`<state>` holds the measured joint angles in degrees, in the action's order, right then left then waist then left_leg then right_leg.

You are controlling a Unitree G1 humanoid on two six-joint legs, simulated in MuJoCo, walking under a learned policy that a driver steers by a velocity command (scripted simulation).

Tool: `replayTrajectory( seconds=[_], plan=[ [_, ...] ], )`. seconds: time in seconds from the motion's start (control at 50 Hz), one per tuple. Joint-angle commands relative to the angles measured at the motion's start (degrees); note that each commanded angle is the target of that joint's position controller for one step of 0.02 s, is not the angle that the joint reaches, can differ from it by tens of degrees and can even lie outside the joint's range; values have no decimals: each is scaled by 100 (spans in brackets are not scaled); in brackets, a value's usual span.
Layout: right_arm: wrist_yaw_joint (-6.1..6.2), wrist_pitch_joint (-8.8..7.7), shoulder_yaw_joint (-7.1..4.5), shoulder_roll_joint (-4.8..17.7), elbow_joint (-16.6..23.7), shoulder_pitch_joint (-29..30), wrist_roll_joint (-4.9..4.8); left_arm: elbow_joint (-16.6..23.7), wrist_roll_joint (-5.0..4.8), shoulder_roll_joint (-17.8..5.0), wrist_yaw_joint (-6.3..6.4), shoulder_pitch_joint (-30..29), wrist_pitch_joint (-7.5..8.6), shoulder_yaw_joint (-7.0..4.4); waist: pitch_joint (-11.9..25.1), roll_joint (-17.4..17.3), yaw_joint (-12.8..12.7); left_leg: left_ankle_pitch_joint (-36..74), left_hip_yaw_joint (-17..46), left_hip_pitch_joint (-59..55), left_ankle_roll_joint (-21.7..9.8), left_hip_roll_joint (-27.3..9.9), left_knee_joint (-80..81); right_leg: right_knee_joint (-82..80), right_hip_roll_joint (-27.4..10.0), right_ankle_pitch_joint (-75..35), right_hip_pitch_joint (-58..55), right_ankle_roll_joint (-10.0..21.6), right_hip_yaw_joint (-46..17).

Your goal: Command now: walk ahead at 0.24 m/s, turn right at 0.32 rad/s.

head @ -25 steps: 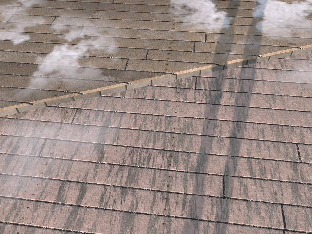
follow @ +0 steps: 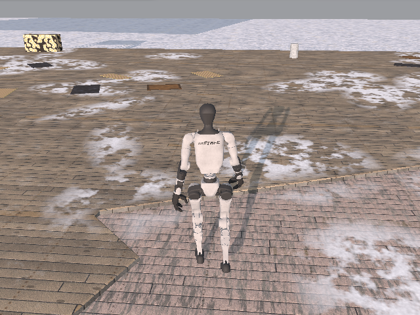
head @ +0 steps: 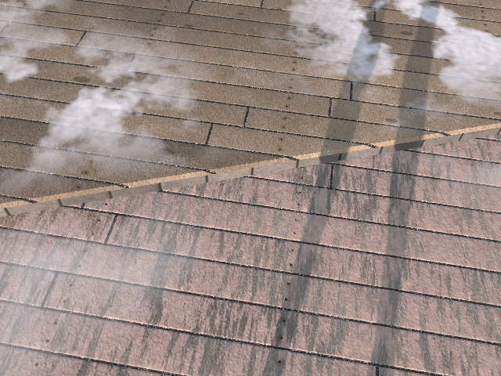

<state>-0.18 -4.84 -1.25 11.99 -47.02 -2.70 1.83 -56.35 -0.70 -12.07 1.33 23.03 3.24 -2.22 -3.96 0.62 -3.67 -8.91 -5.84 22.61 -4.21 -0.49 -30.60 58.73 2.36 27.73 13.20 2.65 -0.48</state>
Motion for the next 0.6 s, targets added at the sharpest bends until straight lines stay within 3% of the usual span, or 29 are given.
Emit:
replayTrajectory(
  seconds=[0.02,0.04,0.06,0.08,0.14,0.24,0.34,0.38,0.4,0.42,0.44,0.46,0.48,0.5,0.52,0.54,0.56,0.6],
  plan=[
    [106,20,-147,515,-41,-1050,-90,324,127,-546,7,68,-92,-205,804,-481,426,4406,1318,-2099,-770,-1895,999,968,-455,-192,1733,-44,-237],
    [165,48,-140,498,-34,-845,-116,344,185,-485,-56,137,-201,-216,677,-642,246,3870,1023,-1645,-702,-1723,1232,822,-492,-354,1542,-140,-143],
    [177,35,-131,501,-51,-935,-97,339,224,-439,-97,167,-282,-242,635,-598,215,4051,794,-1365,-633,-1659,1287,833,-427,-517,1318,-170,-79],
    [177,8,-149,577,-67,-1018,-90,372,218,-363,-121,221,-345,-253,774,-580,146,4142,665,-1322,-700,-1674,1317,851,-368,-629,1238,-198,-30],
    [206,5,-187,672,-40,-921,-81,553,244,-322,-146,-29,-497,-272,707,-622,37,3527,287,-1080,-800,-1683,1463,573,-439,-993,1443,-254,57],
    [223,131,-229,789,-63,-991,-62,980,251,-288,-279,-843,-601,-186,595,-803,209,2429,-245,-968,-709,-1604,1433,-906,-531,-1627,1154,-217,336],
    [160,339,-369,1090,-69,-1216,-26,1338,245,-490,-318,-1271,-644,-219,566,-799,444,1491,-119,-1282,-662,-1986,1045,-1654,-443,-798,933,-58,545],
    [168,427,-418,1170,-62,-1216,-36,1436,220,-499,-312,-1249,-597,-233,534,-730,423,1049,-133,-1319,-484,-2035,684,-2278,-380,-707,640,50,594],
    [173,482,-447,1196,-95,-1276,-32,1430,225,-505,-294,-1114,-525,-235,578,-497,320,686,-278,-1191,-241,-1915,276,-2937,-321,-1212,225,118,553],
    [151,538,-435,1052,-136,-1557,4,1353,271,-806,-236,-826,-423,-314,739,316,262,0,-572,-866,110,-1524,-711,-3715,-654,-1914,-358,252,-172],
    [107,565,-312,545,218,-1563,-46,1477,265,-1658,-160,-794,-367,-500,707,1931,393,-2510,-938,696,601,-472,-2204,-3978,-2278,-4301,-1028,957,-2428],
    [178,673,-310,722,358,-970,-28,1313,151,-1765,-137,-177,-399,-603,903,1232,-147,-3083,72,1098,668,-74,-3178,-3963,-2544,-4920,-998,1727,-2672],
    [178,723,-320,741,382,-881,-75,1269,132,-1531,-102,-259,-436,-536,746,751,22,-2693,410,1225,684,-185,-3528,-3938,-2262,-4728,-880,1721,-2211],
    [168,695,-318,700,351,-872,-134,1331,131,-1282,-68,-684,-484,-457,493,583,212,-2159,569,1203,652,-250,-3423,-4016,-1877,-4227,-589,1483,-1784],
    [172,651,-335,748,338,-865,-110,1437,117,-1125,-44,-1088,-520,-404,423,578,363,-1758,652,1181,618,-290,-3197,-4051,-1548,-3865,-517,1232,-1533],
    [161,643,-366,850,300,-961,-19,1535,88,-974,-32,-1326,-531,-359,492,622,435,-1515,625,1058,612,-237,-3174,-4031,-1364,-3979,-493,1146,-1378],
    [146,660,-379,861,273,-1050,19,1568,89,-941,-55,-1331,-522,-338,662,539,453,-1425,609,932,611,-145,-3249,-3991,-1305,-4196,-517,1141,-1335],
    [129,707,-358,752,244,-1189,-34,1548,101,-1001,-94,-1196,-456,-343,867,342,455,-1387,621,782,631,-105,-3068,-3979,-1324,-4280,-629,1165,-1302]
  ],
)
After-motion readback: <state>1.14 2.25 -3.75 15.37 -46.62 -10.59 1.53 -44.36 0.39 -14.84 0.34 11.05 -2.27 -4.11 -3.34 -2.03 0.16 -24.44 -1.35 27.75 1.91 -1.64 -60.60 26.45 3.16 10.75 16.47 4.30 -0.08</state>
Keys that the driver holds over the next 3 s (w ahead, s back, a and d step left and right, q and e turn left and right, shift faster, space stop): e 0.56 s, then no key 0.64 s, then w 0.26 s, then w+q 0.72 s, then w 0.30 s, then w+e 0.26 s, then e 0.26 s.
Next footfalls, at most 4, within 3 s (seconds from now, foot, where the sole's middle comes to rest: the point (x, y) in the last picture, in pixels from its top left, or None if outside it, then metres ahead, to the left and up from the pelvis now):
0.42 right None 0.10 -0.13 -0.77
0.88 left None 0.14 0.07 -0.77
1.92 left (299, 368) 0.47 -0.09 -0.77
2.48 right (353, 259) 0.80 -0.25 -0.77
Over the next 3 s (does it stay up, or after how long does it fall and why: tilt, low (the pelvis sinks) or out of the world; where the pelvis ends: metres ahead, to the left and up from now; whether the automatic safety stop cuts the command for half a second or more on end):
stays up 0.88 -0.15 -0.01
